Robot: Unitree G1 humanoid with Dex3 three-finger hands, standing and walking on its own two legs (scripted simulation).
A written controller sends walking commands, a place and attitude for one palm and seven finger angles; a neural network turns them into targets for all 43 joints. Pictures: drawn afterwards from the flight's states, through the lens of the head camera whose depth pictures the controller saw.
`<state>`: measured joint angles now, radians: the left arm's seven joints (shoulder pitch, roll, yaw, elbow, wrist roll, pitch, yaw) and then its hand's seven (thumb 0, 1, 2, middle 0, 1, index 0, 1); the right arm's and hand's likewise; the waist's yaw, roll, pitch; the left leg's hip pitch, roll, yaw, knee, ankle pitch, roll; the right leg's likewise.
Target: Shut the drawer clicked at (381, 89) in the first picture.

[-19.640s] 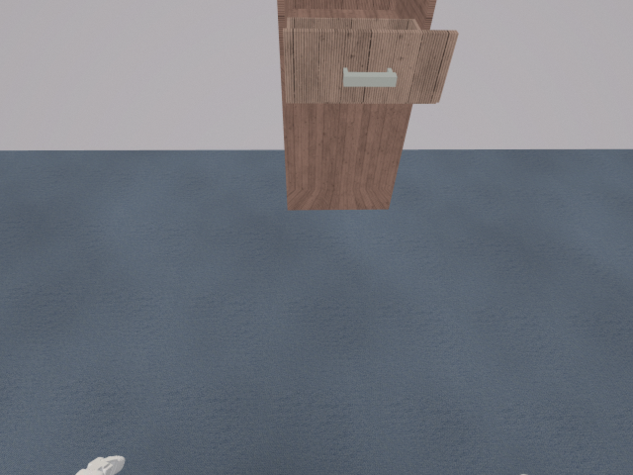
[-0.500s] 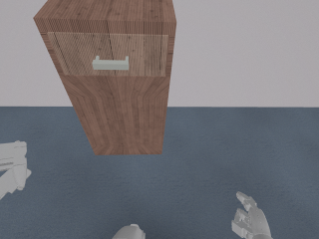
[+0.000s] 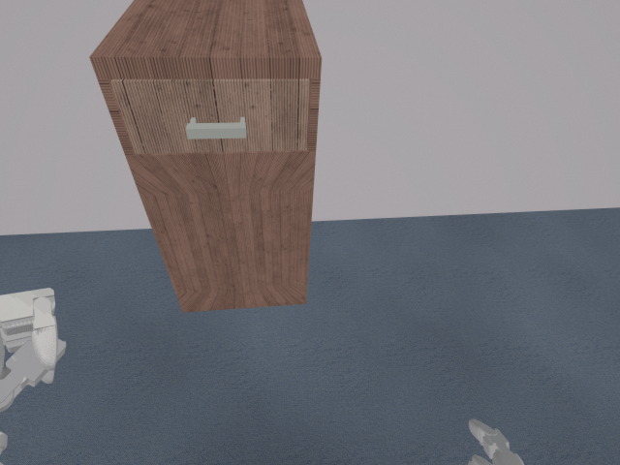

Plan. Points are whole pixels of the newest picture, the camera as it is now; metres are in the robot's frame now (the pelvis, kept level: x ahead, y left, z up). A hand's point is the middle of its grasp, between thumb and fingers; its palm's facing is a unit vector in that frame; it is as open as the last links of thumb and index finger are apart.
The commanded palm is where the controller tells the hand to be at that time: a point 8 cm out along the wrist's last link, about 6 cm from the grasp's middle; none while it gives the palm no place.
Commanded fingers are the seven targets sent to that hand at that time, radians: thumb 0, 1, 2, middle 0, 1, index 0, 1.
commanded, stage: stop stepping back and stand still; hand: left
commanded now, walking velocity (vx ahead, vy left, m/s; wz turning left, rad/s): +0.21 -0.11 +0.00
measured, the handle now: (217, 125) +0.80 +0.24 +0.03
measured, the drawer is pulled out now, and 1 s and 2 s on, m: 0.00 0.00 0.00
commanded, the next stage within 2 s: let the arm hang, fingers relaxed in 1.04 s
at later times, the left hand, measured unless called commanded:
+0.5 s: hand (9, 368) +0.16 +0.26 +0.17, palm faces +0.41 -0.81 -0.41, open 3.2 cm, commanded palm +0.10 +0.30 +0.18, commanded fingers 0.00 0.90 0.90 -1.40 -1.60 -1.40 -1.60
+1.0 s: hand (41, 334) +0.20 +0.26 +0.16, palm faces +0.35 -0.82 -0.45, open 3.2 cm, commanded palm +0.13 +0.30 +0.18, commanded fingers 0.00 0.90 0.90 -1.40 -1.60 -1.40 -1.60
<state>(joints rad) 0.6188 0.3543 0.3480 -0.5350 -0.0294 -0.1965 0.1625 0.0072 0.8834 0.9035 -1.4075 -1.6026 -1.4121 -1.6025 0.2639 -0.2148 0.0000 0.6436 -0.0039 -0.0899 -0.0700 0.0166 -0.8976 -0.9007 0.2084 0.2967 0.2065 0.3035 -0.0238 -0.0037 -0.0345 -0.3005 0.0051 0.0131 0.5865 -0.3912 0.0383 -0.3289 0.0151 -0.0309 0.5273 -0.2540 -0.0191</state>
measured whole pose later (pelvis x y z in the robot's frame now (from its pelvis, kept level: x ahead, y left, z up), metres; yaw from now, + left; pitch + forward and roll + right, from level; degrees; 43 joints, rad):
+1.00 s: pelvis +0.01 +0.02 +0.01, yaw +0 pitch +0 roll -1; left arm 0.63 0.38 0.36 -0.56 -0.04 -0.23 0.14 0.01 0.89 0.90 -1.40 -1.60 -1.41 -1.60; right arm 0.18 -0.20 0.00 0.60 0.00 -0.11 -0.07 0.02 -0.90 -0.90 0.21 0.30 0.20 0.30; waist -0.01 -0.01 0.03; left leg -0.24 -0.01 0.04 0.46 -0.22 0.04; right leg -0.17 0.01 -0.01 0.42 -0.24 0.00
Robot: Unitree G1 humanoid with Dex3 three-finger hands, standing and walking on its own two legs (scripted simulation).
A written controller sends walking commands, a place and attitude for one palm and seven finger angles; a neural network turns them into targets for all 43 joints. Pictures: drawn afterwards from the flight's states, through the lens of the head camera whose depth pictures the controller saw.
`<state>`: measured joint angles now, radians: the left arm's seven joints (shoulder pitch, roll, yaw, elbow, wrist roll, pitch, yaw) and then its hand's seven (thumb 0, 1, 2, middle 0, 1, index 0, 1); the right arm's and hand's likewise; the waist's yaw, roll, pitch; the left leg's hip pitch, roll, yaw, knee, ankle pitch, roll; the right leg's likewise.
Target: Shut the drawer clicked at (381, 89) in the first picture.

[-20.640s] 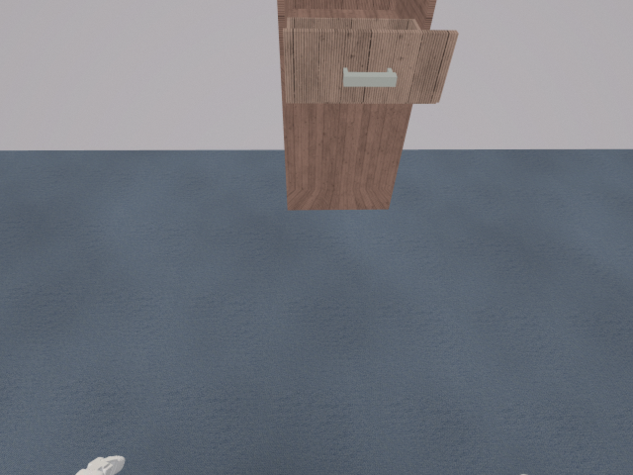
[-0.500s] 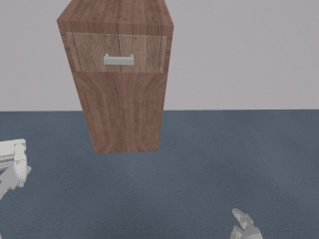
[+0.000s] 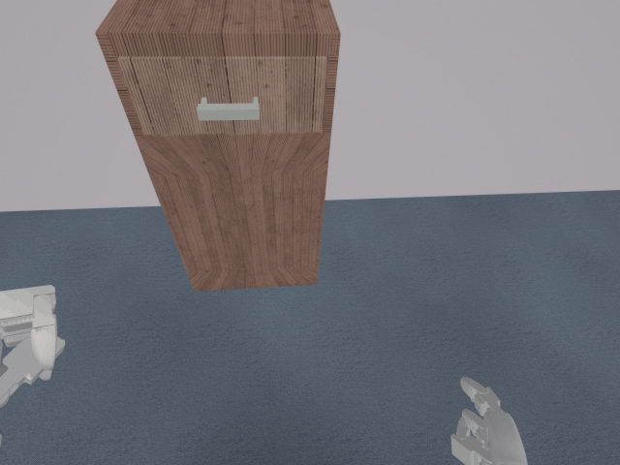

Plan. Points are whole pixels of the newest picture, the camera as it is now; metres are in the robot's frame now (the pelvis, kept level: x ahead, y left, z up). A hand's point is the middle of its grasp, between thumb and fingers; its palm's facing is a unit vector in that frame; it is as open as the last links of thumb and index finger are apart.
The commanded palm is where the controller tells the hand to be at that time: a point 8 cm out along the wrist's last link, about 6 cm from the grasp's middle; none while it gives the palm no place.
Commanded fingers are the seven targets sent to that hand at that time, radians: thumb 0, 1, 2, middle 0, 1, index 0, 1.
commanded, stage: stop stepping back and stand still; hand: left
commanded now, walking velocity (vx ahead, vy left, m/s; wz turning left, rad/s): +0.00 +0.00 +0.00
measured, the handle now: (229, 106) +0.79 +0.22 +0.02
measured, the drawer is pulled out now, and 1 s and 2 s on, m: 0.00 0.00 0.00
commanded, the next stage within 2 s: let the arm hang, fingers relaxed in 0.04 s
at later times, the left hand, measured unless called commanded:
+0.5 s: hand out of the picture +0.01 +0.20 -0.18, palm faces +0.04 -0.98 -0.22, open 3.3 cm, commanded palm none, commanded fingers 0.00 0.90 0.90 -0.64 -0.78 -0.64 -0.78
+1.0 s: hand out of the picture -0.02 +0.16 -0.18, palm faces +0.03 -0.98 -0.18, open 7.2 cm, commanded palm none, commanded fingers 0.00 0.90 0.90 -0.20 -0.30 -0.20 -0.30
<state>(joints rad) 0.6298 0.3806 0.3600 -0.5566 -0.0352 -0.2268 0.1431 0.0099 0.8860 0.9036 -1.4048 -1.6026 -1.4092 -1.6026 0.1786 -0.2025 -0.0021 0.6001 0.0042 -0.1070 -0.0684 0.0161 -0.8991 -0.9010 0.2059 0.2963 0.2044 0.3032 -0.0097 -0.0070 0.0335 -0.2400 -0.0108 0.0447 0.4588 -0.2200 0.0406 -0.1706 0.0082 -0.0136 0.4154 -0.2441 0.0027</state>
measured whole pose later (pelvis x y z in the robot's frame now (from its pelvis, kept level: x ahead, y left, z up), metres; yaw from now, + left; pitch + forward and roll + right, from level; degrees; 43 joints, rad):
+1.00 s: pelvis -0.01 +0.00 +0.00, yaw +0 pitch -1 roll +0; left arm 0.29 0.12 -0.01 1.14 0.01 0.00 0.04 0.00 0.91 0.90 -0.23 -0.34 -0.23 -0.34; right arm 0.30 -0.12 -0.01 1.13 -0.01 0.00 -0.03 0.01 -0.90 -0.90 0.20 0.30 0.20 0.30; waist -0.01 0.02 0.03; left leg -0.21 -0.03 0.05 0.42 -0.19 0.05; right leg -0.16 -0.01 -0.01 0.43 -0.24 0.00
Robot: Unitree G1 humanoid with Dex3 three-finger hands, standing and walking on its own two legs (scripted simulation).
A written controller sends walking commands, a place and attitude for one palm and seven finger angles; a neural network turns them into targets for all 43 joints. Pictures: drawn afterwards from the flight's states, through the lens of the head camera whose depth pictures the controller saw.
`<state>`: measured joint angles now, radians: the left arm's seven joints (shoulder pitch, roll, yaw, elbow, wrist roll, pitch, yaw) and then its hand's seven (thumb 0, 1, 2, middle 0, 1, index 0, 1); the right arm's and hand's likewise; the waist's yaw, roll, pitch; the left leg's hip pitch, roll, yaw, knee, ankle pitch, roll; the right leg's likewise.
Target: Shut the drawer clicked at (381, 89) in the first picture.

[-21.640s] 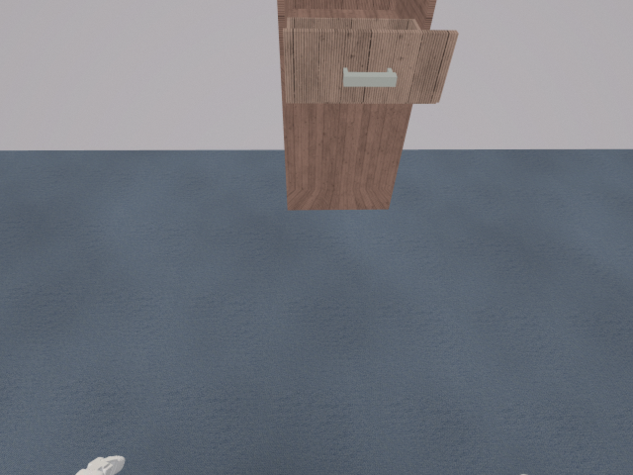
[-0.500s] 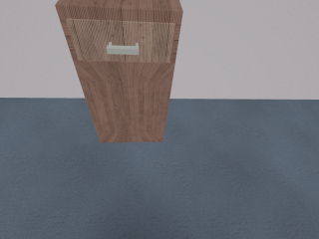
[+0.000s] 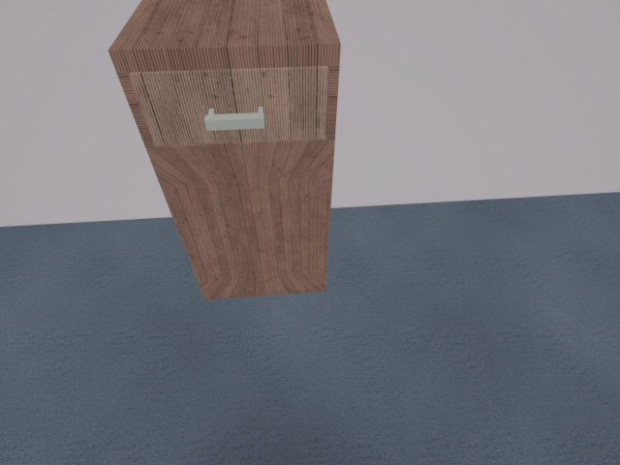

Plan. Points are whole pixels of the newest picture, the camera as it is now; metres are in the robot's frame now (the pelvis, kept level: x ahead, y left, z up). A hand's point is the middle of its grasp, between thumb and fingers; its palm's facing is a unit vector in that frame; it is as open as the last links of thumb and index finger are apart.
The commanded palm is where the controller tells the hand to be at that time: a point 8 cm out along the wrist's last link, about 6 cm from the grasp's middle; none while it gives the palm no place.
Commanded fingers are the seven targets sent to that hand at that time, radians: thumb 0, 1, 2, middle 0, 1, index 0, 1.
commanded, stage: let the arm hang, fingers relaxed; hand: left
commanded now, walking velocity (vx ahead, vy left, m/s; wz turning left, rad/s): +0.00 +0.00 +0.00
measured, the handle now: (235, 116) +0.81 +0.21 +0.02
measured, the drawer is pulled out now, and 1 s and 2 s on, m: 0.00 0.00 0.00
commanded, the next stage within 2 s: look to check the result in 0.24 s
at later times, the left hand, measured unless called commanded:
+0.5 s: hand out of the picture +0.00 +0.16 -0.18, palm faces +0.03 -0.98 -0.19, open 7.3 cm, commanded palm none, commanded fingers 0.00 0.90 0.90 -0.20 -0.30 -0.20 -0.30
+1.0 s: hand out of the picture +0.01 +0.15 -0.17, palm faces +0.03 -0.98 -0.19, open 7.3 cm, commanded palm none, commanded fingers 0.00 0.90 0.90 -0.20 -0.30 -0.20 -0.30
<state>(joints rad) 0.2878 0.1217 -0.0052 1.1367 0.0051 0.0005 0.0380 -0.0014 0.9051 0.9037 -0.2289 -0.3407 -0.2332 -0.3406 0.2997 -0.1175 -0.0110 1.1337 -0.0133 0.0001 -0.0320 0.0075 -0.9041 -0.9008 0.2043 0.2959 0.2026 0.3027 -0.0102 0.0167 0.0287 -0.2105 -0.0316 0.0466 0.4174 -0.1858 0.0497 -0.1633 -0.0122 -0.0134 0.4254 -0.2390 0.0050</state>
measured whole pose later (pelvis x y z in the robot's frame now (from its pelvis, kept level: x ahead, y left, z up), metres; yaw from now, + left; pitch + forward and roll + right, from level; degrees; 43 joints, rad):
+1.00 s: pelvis +0.01 -0.02 +0.00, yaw +0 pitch -2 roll +0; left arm 0.27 0.14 0.00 1.14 0.00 -0.01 0.04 0.00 0.90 0.90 -0.20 -0.30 -0.20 -0.30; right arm 0.27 -0.14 -0.02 1.15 -0.01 0.00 -0.04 0.01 -0.90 -0.90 0.20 0.30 0.20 0.30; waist -0.01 0.01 0.05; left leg -0.18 0.00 0.04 0.40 -0.20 0.02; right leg -0.13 0.02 -0.02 0.39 -0.24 -0.02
